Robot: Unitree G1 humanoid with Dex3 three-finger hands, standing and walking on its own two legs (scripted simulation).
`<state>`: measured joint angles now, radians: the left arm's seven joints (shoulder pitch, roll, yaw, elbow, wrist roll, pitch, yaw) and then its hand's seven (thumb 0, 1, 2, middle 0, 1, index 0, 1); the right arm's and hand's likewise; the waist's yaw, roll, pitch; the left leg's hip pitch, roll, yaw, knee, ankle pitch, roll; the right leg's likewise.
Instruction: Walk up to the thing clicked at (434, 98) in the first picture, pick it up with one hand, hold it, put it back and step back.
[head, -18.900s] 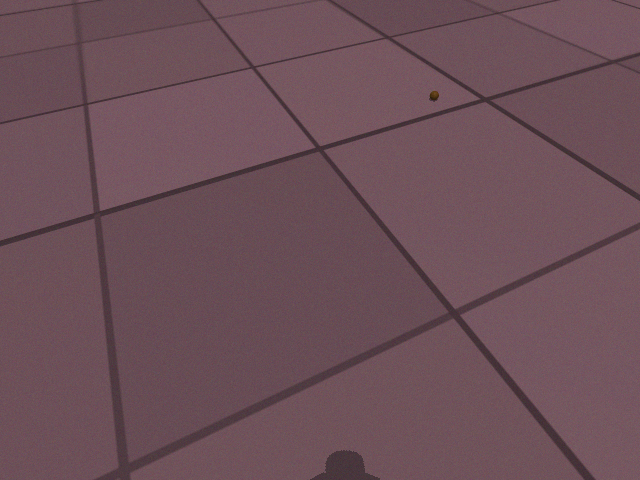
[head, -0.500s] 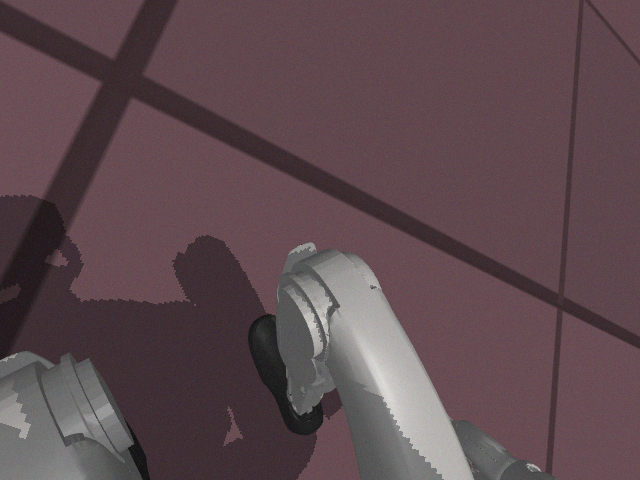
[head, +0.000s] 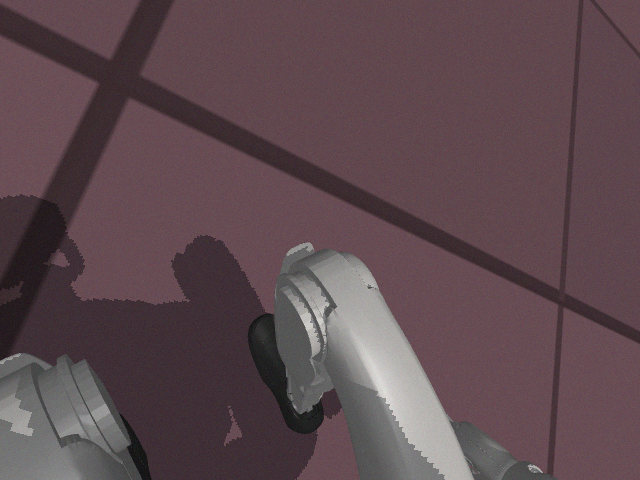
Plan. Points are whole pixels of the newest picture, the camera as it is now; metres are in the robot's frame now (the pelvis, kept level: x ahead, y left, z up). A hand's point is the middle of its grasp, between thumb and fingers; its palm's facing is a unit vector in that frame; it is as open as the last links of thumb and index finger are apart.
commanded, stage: close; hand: left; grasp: from above
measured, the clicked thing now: out of the picture +0.47 +0.33 -0.28
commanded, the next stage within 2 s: settle in 0.44 s
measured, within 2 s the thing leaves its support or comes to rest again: leaves its support in 0.74 s
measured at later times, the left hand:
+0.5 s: hand out of the picture +0.45 +0.32 -0.26, palm faces -0.44 -0.16 -0.88, open 7.5 cm
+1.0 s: hand out of the picture +0.46 +0.34 -0.20, palm faces -0.39 -0.15 -0.91, open 7.4 cm
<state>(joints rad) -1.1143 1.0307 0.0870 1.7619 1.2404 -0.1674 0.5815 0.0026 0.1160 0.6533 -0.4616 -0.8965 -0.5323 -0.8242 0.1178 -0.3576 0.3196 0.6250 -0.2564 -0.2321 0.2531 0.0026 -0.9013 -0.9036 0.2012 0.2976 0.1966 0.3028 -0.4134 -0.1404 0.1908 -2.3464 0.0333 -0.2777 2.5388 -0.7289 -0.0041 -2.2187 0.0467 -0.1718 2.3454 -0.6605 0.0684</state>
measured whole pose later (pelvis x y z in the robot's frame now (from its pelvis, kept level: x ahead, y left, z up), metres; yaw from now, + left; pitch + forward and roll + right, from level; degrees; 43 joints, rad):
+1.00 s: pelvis +0.00 +0.00 +0.01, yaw +2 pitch +32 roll -14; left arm -1.04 0.91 0.08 1.52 1.20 -0.13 0.45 0.00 0.33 0.30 -0.76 -0.70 -0.86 -0.57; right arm 0.16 -0.34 0.23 0.65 -0.21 -0.17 0.26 0.00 -0.91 -0.90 0.20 0.30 0.20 0.30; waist -0.34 -0.06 0.07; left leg -2.36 0.02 -0.25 2.50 -0.72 -0.01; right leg -2.24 0.03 -0.15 2.34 -0.67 0.05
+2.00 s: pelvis -0.01 +0.00 +0.08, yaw +9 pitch +35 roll -8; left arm -0.84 0.68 0.00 1.05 1.08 -0.10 0.07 0.00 0.34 0.36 -0.71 -0.74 -0.81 -0.63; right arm 0.21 -0.29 0.03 0.65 -0.06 0.06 0.10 0.00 -0.91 -0.91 0.20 0.30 0.20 0.30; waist -0.17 0.05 -0.13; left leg -2.19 0.01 -0.11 2.22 -0.65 0.01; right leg -2.11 -0.02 -0.05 2.14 -0.65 0.04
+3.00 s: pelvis +0.04 +0.00 +0.38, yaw +14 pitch +14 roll -2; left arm -0.37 0.41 -0.18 0.84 0.98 0.02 0.12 0.00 0.36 0.26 -0.74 -0.71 -0.86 -0.57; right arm 0.24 -0.24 -0.03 0.73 0.03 -0.01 -0.05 0.01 -0.91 -0.91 0.20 0.30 0.20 0.30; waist -0.07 0.04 -0.13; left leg -0.89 0.04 -0.01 1.10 -0.46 0.00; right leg -0.86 -0.01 -0.01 1.06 -0.44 0.03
